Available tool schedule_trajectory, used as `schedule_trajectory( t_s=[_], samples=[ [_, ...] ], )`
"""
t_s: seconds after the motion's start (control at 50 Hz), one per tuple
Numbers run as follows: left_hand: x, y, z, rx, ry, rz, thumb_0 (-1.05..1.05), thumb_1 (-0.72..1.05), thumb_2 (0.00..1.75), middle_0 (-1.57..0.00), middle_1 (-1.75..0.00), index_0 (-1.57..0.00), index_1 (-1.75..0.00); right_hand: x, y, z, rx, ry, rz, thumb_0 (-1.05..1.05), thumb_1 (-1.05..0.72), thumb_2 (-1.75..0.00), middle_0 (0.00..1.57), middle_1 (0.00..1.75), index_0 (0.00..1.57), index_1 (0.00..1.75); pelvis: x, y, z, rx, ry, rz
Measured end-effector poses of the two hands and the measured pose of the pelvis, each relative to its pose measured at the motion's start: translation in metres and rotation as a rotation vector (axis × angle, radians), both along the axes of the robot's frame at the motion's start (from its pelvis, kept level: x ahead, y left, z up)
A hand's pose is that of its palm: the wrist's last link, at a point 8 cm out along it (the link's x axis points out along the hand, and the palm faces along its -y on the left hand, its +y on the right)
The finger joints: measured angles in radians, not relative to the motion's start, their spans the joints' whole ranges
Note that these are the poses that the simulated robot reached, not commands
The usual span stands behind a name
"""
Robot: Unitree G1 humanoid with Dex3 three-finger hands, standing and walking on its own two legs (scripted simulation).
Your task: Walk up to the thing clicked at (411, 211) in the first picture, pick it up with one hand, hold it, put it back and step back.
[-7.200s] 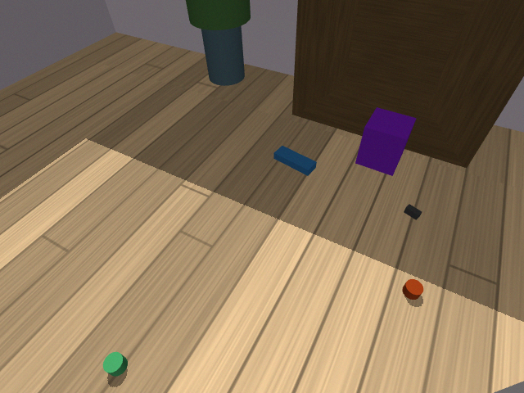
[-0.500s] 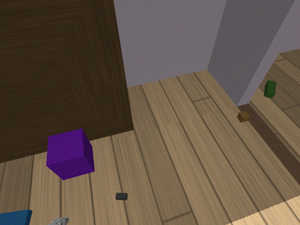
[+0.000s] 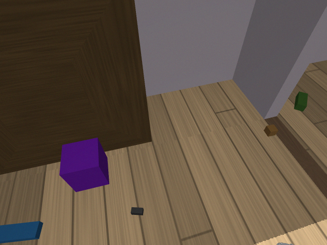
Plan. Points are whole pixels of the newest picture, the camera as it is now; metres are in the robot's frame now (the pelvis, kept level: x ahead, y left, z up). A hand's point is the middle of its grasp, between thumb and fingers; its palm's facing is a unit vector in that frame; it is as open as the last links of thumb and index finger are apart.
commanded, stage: stand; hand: left
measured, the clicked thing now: (137, 211) +0.42 +0.21 -0.76
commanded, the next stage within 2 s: none
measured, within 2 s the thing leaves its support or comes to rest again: neither
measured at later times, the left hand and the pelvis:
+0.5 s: hand out of the picture +0.03 +0.25 -0.16, palm faces -0.03 -0.94 -0.33, open 7.4 cm; pelvis -0.02 +0.00 +0.00, yaw +0 degrees
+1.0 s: hand out of the picture +0.05 +0.25 -0.16, palm faces -0.03 -0.94 -0.33, open 7.4 cm; pelvis -0.02 +0.00 +0.00, yaw +0 degrees
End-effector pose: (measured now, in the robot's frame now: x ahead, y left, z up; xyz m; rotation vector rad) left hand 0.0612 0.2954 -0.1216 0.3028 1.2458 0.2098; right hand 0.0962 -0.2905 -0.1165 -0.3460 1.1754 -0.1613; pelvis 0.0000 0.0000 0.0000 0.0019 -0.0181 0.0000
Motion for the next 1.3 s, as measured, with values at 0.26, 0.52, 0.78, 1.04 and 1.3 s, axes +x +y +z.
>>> schedule_trajectory(
  t_s=[0.26,0.52,0.78,1.04,1.3],
  samples=[
    [-0.024,0.004,0.002,0.001,0.001,-0.008,0.01,0.91,0.90,-0.20,-0.30,-0.20,-0.30,-0.036,-0.002,-0.001,0.001,0.031,-0.012,0.01,-0.90,-0.89,0.20,0.30,0.20,0.30,-0.018,0.001,0.001,-0.002,-0.009,0.000],
    [-0.035,0.002,0.000,-0.003,0.027,-0.012,0.01,0.91,0.90,-0.20,-0.30,-0.20,-0.30,-0.059,-0.004,-0.004,0.002,0.076,-0.030,0.01,-0.90,-0.89,0.20,0.30,0.20,0.30,-0.025,0.001,0.001,-0.002,-0.005,-0.002],
    [-0.026,0.000,0.000,-0.004,0.014,-0.021,0.01,0.91,0.90,-0.20,-0.30,-0.20,-0.30,-0.052,-0.002,-0.004,0.005,0.062,-0.021,0.01,-0.90,-0.89,0.20,0.30,0.20,0.30,-0.024,0.000,0.001,-0.002,-0.002,-0.005],
    [-0.020,0.000,0.001,-0.004,-0.001,-0.025,0.01,0.91,0.90,-0.20,-0.30,-0.20,-0.30,-0.042,-0.003,-0.001,0.001,0.036,-0.013,0.01,-0.90,-0.89,0.20,0.30,0.20,0.30,-0.023,-0.001,0.001,-0.002,-0.003,-0.006],
    [-0.025,0.000,0.000,-0.004,0.007,-0.023,0.01,0.91,0.90,-0.20,-0.30,-0.20,-0.30,-0.046,-0.004,-0.001,-0.004,0.044,-0.019,0.01,-0.90,-0.89,0.20,0.30,0.20,0.30,-0.024,0.000,0.001,-0.003,-0.005,-0.007]
  ],
)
